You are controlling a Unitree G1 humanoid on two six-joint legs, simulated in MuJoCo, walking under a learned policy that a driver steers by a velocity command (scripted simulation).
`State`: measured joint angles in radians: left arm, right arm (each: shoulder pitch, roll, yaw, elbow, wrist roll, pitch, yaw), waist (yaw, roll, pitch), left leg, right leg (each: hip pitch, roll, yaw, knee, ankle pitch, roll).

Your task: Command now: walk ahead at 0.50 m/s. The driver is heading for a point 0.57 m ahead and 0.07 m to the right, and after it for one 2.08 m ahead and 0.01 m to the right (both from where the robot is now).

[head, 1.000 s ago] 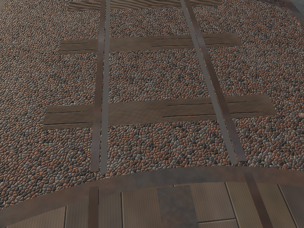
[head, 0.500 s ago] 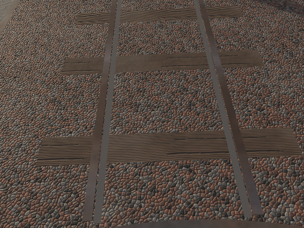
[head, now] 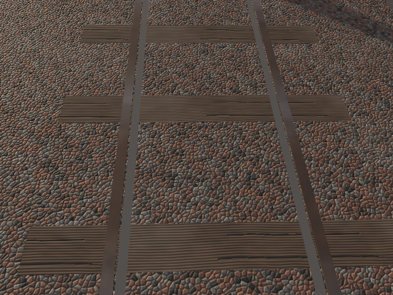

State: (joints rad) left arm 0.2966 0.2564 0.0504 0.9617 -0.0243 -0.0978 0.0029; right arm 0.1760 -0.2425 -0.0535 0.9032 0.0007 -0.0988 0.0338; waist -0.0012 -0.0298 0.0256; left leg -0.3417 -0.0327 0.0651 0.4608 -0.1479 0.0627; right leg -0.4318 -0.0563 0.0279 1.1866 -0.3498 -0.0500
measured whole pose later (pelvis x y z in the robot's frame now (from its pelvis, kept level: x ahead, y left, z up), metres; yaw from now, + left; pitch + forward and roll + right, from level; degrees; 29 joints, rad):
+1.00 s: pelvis +0.56 -0.01 -0.02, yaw +0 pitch +2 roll -1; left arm 0.39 0.26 0.07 1.03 -0.01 -0.06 0.01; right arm 0.01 -0.23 -0.06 0.86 0.01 -0.10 0.03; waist 0.05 0.00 0.02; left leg -0.50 0.02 0.04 0.54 -0.08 0.07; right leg 0.00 -0.02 -0.05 0.52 -0.44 0.00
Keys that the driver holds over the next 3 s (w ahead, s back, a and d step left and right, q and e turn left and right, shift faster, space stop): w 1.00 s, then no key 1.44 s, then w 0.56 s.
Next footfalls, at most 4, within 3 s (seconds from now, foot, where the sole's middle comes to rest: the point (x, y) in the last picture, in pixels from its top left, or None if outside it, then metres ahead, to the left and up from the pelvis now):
0.42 right None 0.41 -0.15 -0.77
0.98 left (173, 228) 0.71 0.09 -0.77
1.42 right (232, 202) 0.83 -0.13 -0.77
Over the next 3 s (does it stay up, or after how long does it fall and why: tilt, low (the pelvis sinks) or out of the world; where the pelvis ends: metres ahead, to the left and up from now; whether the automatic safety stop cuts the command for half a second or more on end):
stays up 0.90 -0.07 0.01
